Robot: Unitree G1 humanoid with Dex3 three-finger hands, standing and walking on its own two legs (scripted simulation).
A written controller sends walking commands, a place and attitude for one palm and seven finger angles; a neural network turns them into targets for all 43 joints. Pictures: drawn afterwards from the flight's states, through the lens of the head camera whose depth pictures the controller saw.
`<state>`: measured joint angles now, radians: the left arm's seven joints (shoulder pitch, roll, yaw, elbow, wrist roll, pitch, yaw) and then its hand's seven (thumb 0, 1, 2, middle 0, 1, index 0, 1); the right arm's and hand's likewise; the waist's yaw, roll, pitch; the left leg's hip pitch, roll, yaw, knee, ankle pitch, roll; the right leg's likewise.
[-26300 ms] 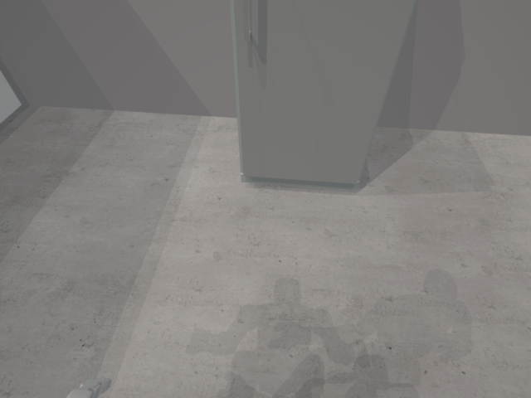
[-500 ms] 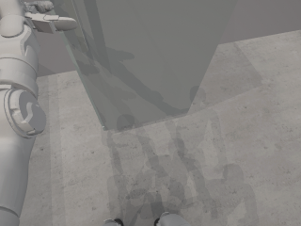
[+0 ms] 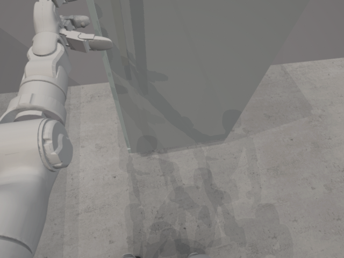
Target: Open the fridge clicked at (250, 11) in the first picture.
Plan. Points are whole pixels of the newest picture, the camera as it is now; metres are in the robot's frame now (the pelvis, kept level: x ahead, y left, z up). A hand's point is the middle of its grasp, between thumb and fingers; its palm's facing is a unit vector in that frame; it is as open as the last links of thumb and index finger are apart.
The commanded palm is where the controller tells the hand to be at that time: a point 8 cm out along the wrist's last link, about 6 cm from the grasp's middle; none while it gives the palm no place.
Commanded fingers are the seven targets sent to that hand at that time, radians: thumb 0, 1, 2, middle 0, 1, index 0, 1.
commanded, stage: move the hooked fingers beside the handle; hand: left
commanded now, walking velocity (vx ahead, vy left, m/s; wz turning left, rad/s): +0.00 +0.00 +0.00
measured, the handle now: out of the picture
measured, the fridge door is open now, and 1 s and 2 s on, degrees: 0 0 0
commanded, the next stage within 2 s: feel for the door with the fingertips in 0.46 s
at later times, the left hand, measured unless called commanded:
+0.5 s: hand (86, 22) +0.57 +0.11 +0.20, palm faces +0.08 -1.00 +0.00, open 14.0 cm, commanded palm +0.54 +0.15 +0.19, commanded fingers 0.00 -0.50 0.30 -0.30 -1.20 -0.30 -1.20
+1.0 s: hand (106, 19) +0.57 +0.07 +0.20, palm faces +0.08 -1.00 +0.01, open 14.0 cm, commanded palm +0.55 +0.12 +0.19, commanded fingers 0.00 -0.50 0.30 -0.30 -1.20 -0.30 -1.20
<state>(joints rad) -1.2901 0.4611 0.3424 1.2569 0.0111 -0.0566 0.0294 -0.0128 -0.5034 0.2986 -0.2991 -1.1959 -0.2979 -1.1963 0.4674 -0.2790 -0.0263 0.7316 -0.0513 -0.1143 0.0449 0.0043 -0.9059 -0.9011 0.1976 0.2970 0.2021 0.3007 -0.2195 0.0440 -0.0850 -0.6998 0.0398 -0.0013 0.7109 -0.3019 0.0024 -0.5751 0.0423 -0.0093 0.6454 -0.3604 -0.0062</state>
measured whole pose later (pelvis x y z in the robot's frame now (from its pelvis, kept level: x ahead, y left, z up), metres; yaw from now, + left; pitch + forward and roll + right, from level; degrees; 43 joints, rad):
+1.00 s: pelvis -0.02 -0.02 +0.00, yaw +0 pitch +18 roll -1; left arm -1.41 0.47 0.39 1.37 0.05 -0.07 0.10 -0.01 -0.50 0.30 -0.30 -1.20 -0.30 -1.20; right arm 0.48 -0.28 -0.02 0.74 -0.07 -0.12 0.05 0.00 -0.91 -0.90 0.20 0.30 0.20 0.30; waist -0.26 0.06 -0.07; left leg -0.74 0.05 -0.01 0.71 -0.27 -0.01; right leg -0.64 0.05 -0.01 0.69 -0.35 -0.02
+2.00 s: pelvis -0.01 -0.01 +0.00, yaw +0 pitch +18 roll -2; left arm -1.41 0.48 0.39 1.35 0.06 -0.05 0.10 -0.01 -0.50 0.30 -0.30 -1.20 -0.30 -1.20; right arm 0.52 -0.29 -0.03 0.74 -0.07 -0.09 0.07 0.00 -0.91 -0.90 0.20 0.30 0.20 0.30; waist -0.26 0.06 -0.08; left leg -0.75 0.05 -0.01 0.72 -0.29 -0.01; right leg -0.63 0.06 -0.01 0.67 -0.36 -0.02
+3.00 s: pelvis -0.01 -0.02 +0.00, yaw +0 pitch +18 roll -1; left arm -1.42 0.36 0.36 1.34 0.07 -0.05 0.22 -0.01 -0.50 0.30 -0.29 -1.20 -0.29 -1.20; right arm 0.52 -0.27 -0.04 0.76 -0.09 -0.11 0.09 0.00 -0.91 -0.90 0.20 0.30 0.20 0.30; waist -0.26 0.07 -0.09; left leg -0.73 0.05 -0.01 0.70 -0.29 -0.02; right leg -0.63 0.05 -0.01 0.68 -0.36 -0.03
